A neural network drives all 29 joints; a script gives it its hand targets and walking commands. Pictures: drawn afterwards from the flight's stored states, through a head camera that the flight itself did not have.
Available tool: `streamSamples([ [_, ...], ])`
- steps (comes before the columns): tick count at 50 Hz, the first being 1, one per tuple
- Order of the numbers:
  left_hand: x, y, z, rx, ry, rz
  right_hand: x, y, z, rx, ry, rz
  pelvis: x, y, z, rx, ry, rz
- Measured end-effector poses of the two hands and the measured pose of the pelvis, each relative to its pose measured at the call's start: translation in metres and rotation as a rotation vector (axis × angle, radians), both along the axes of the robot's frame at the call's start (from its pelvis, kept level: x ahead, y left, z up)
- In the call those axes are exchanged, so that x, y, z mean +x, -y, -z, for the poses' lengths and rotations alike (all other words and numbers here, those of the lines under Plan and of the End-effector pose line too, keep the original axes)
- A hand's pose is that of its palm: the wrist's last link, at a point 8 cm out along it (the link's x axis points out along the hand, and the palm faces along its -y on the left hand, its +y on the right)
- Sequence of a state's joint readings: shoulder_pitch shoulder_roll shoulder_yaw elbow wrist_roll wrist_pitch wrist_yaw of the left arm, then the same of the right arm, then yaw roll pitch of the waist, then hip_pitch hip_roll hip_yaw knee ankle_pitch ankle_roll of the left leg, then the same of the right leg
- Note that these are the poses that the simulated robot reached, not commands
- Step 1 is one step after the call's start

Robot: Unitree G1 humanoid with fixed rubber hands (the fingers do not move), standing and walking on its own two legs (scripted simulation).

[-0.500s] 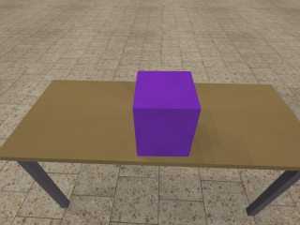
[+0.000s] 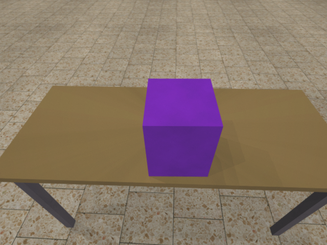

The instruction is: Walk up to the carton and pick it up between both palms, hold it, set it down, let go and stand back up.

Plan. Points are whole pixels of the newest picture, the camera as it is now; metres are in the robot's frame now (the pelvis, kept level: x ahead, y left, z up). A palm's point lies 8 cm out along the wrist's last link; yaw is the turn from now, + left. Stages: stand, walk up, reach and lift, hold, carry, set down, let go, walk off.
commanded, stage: stand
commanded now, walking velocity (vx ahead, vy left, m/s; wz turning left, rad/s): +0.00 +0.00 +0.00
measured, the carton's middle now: (178, 128) +0.49 -0.03 +0.00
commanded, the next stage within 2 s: none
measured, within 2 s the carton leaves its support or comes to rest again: neither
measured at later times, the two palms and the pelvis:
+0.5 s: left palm out of the picture +0.01 +0.23 -0.14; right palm out of the picture +0.01 -0.22 -0.14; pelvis +0.01 +0.01 +0.00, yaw +0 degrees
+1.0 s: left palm out of the picture +0.00 +0.23 -0.14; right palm out of the picture +0.00 -0.21 -0.14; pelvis +0.02 +0.01 +0.00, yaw +0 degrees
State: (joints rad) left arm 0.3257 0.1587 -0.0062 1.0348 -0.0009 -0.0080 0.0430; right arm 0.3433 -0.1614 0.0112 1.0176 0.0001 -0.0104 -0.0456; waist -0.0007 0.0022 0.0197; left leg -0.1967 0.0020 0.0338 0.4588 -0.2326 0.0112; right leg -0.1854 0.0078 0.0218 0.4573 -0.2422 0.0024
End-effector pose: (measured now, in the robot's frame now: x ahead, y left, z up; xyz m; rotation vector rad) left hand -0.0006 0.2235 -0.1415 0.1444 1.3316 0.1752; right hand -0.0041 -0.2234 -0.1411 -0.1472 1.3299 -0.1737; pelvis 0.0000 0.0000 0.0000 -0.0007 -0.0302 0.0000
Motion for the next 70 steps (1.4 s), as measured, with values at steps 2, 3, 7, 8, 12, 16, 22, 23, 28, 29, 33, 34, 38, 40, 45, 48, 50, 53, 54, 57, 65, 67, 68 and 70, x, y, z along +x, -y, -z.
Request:
streamSamples([
  [2,0.003,0.000,0.000,-0.001,0.001,0.001,0.006,-0.001,0.000,0.000,0.007,-0.004,0.002,0.000,0.000,0.000,0.000,0.001],
  [3,0.005,0.000,0.000,-0.002,0.001,0.002,0.009,-0.001,-0.001,-0.001,0.010,-0.005,0.003,-0.001,0.000,0.000,0.000,0.001],
  [7,0.009,0.000,0.000,-0.004,0.000,0.004,0.016,-0.001,-0.001,-0.004,0.017,-0.008,0.007,-0.002,-0.001,0.000,0.000,0.002],
  [8,0.010,0.000,0.000,-0.005,-0.001,0.004,0.018,-0.001,-0.002,-0.005,0.018,-0.009,0.008,-0.002,-0.001,0.000,0.001,0.002],
  [12,0.012,0.000,0.001,-0.006,-0.007,0.005,0.021,-0.001,-0.002,-0.009,0.016,-0.008,0.010,-0.003,-0.001,0.001,0.001,0.003],
  [16,0.013,-0.002,0.001,-0.006,-0.015,0.006,0.021,-0.001,-0.003,-0.012,0.010,-0.005,0.012,-0.004,-0.002,0.001,0.001,0.004],
  [22,0.011,-0.004,0.001,-0.005,-0.028,0.008,0.018,-0.003,-0.003,-0.013,-0.004,0.002,0.013,-0.006,-0.002,0.001,0.002,0.006],
  [23,0.011,-0.004,0.001,-0.005,-0.030,0.008,0.017,-0.004,-0.003,-0.013,-0.006,0.003,0.013,-0.007,-0.002,0.001,0.002,0.006],
  [28,0.010,-0.006,0.001,-0.005,-0.039,0.010,0.013,-0.007,-0.003,-0.010,-0.017,0.008,0.014,-0.008,-0.002,0.002,0.003,0.008],
  [29,0.009,-0.006,0.001,-0.005,-0.041,0.010,0.013,-0.007,-0.003,-0.010,-0.019,0.009,0.014,-0.009,-0.003,0.002,0.003,0.008],
  [33,0.007,-0.008,0.002,-0.003,-0.049,0.010,0.010,-0.009,-0.003,-0.009,-0.023,0.017,0.014,-0.010,-0.003,0.004,0.006,0.008],
  [34,0.006,-0.008,0.002,-0.003,-0.052,0.010,0.009,-0.009,-0.003,-0.009,-0.023,0.018,0.014,-0.010,-0.003,0.005,0.006,0.009],
  [38,0.004,-0.009,0.002,-0.005,-0.062,0.009,0.007,-0.011,-0.003,-0.008,-0.027,0.022,0.014,-0.011,-0.003,0.005,0.006,0.008],
  [40,0.003,-0.009,0.002,-0.006,-0.066,0.009,0.006,-0.011,-0.003,-0.007,-0.032,0.024,0.015,-0.011,-0.003,0.005,0.006,0.009],
  [45,0.000,-0.008,0.003,-0.006,-0.081,0.005,0.004,-0.012,-0.003,-0.004,-0.045,0.026,0.017,-0.011,-0.003,0.007,0.003,0.007],
  [48,-0.001,-0.007,0.002,-0.008,-0.091,0.005,0.003,-0.013,-0.003,-0.001,-0.054,0.024,0.018,-0.011,-0.004,0.007,0.000,0.007],
  [50,-0.001,-0.007,0.001,-0.008,-0.096,0.006,0.004,-0.014,-0.003,0.001,-0.059,0.025,0.019,-0.011,-0.004,0.007,-0.002,0.007],
  [53,0.000,-0.006,0.001,-0.006,-0.101,0.007,0.006,-0.014,-0.003,0.004,-0.060,0.021,0.019,-0.010,-0.004,0.008,-0.004,0.006],
  [54,0.000,-0.006,0.001,-0.006,-0.102,0.006,0.007,-0.014,-0.003,0.005,-0.060,0.020,0.020,-0.010,-0.004,0.009,-0.004,0.005],
  [57,0.002,-0.005,0.001,-0.005,-0.100,0.002,0.010,-0.013,-0.002,0.005,-0.056,0.020,0.021,-0.009,-0.004,0.009,-0.004,0.006],
  [65,0.011,-0.001,0.001,-0.008,-0.086,0.001,0.021,-0.011,-0.002,0.003,-0.035,0.016,0.025,-0.007,-0.004,0.007,-0.002,0.004],
  [67,0.013,0.000,0.001,-0.011,-0.080,0.000,0.024,-0.011,-0.002,0.004,-0.031,0.016,0.026,-0.007,-0.004,0.007,-0.002,0.005],
  [68,0.014,0.001,0.002,-0.012,-0.079,0.001,0.024,-0.011,-0.002,0.005,-0.030,0.016,0.026,-0.006,-0.004,0.007,-0.002,0.005],
  [70,0.015,0.002,0.002,-0.014,-0.078,0.002,0.026,-0.010,-0.002,0.006,-0.028,0.015,0.027,-0.006,-0.004,0.006,-0.001,0.006],
])
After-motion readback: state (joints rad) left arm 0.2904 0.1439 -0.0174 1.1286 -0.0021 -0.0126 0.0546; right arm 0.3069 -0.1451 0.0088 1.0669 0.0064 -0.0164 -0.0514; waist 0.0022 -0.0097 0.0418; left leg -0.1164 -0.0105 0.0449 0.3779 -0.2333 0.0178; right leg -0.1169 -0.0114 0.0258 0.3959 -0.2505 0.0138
